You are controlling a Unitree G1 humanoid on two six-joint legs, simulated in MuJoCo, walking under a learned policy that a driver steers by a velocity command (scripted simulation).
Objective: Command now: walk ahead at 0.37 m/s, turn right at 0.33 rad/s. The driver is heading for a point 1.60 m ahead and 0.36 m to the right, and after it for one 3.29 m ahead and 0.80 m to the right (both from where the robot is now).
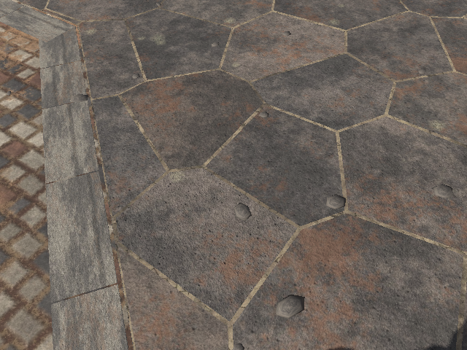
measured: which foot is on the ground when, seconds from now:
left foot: down 0.00-0.02, up 0.04-0.46, down 0.48-0.94, up 0.96-1.00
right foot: up 0.00-0.00, down 0.02-0.48, up 0.50-0.92, down 0.94-1.00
